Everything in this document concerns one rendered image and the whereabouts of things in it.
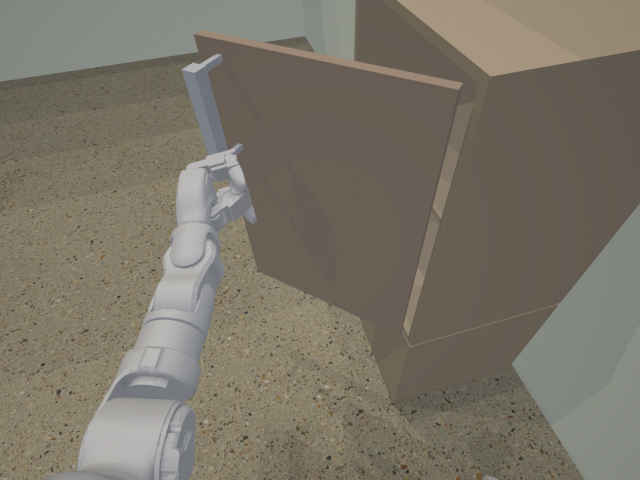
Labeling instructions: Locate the cupboard door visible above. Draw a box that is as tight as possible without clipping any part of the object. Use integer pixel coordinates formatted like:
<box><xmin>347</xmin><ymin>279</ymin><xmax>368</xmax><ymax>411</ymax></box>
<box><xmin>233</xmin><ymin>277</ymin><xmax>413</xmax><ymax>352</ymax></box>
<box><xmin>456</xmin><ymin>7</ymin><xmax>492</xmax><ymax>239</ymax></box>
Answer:
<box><xmin>194</xmin><ymin>30</ymin><xmax>463</xmax><ymax>335</ymax></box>

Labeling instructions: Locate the robot left upper arm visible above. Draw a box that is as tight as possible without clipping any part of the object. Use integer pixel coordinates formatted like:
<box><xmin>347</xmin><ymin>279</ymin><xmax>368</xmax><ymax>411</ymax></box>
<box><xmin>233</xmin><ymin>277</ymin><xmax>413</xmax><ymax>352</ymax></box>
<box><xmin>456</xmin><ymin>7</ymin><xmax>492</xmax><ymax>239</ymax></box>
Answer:
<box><xmin>42</xmin><ymin>397</ymin><xmax>196</xmax><ymax>480</ymax></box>

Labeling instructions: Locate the left robot hand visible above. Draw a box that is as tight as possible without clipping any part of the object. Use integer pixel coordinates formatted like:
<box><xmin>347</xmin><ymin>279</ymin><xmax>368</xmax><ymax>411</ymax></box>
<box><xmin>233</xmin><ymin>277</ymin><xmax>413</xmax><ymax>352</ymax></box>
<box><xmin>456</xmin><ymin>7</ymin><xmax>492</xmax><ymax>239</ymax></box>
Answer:
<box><xmin>176</xmin><ymin>149</ymin><xmax>257</xmax><ymax>236</ymax></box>

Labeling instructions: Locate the left robot forearm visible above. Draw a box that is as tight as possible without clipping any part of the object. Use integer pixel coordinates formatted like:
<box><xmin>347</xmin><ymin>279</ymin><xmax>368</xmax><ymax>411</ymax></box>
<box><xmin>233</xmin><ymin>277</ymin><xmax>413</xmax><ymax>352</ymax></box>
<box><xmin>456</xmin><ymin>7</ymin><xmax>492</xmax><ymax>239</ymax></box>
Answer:
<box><xmin>77</xmin><ymin>223</ymin><xmax>224</xmax><ymax>471</ymax></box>

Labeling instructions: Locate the handle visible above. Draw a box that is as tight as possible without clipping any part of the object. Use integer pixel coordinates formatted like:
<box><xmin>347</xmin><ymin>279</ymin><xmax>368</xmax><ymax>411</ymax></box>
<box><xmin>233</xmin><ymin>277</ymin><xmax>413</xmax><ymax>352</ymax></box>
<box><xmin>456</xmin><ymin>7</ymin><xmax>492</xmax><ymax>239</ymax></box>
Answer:
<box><xmin>182</xmin><ymin>54</ymin><xmax>243</xmax><ymax>156</ymax></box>

